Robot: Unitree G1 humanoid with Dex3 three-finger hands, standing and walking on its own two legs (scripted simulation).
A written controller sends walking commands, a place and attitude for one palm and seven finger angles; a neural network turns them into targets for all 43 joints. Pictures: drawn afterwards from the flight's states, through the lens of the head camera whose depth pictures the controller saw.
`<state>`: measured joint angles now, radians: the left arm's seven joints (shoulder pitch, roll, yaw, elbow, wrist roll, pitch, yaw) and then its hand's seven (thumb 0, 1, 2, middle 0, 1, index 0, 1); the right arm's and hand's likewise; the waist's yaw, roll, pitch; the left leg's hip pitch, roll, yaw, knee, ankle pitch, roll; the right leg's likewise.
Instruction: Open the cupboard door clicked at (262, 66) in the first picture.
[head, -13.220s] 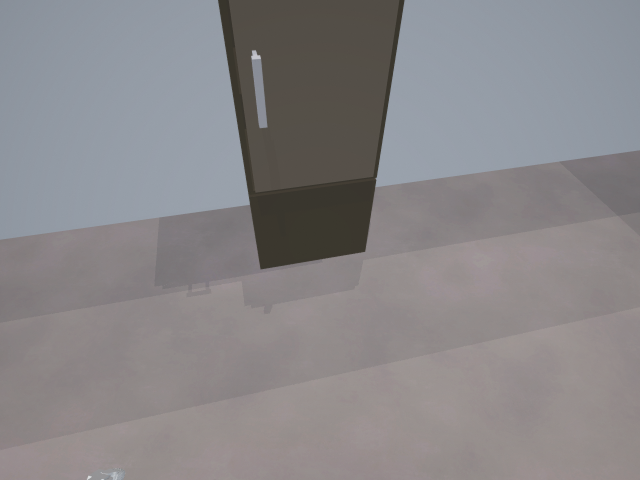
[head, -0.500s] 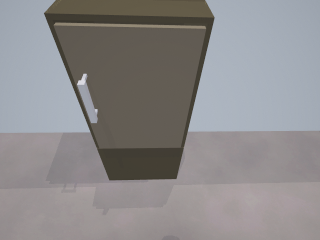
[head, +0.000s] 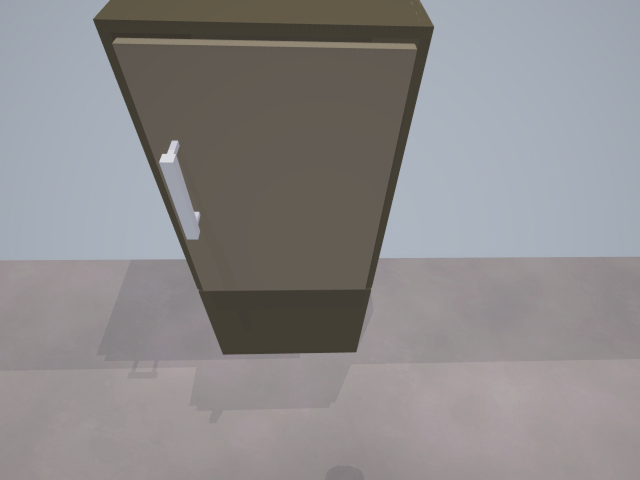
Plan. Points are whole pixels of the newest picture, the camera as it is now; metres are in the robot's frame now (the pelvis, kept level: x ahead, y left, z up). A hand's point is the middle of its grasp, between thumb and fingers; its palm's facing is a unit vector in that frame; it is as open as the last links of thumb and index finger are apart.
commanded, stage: come to a stop and stand still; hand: left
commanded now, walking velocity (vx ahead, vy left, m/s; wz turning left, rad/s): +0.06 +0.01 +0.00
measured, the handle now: (184, 192) +0.54 +0.28 +0.01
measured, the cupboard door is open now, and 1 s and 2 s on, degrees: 0 0 0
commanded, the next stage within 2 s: look again from close up in 0.84 s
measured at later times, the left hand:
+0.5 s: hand out of the picture -0.03 +0.17 -0.17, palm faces +0.03 -0.98 -0.19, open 7.4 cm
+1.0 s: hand out of the picture -0.04 +0.15 -0.18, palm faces +0.06 -0.99 -0.16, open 7.4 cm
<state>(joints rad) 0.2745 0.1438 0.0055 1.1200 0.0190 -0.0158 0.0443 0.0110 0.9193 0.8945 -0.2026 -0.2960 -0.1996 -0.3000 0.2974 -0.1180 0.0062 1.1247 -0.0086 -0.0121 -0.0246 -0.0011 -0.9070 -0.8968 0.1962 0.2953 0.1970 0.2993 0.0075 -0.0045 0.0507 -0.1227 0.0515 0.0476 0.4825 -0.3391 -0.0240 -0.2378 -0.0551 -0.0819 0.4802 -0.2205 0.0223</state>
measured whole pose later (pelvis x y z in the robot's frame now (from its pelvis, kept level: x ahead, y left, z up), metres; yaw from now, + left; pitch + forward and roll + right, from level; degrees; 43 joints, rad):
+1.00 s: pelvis -0.03 -0.01 +0.00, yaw +1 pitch -2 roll +0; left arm 0.31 0.13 0.01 1.12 0.02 -0.01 0.03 0.01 0.91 0.89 -0.20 -0.30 -0.20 -0.30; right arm 0.34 -0.11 0.01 1.13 -0.01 -0.01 -0.02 0.00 -0.91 -0.90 0.19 0.30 0.20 0.30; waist 0.00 -0.01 0.04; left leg -0.13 0.04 0.04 0.46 -0.29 -0.03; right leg -0.25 -0.06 -0.09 0.46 -0.18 0.01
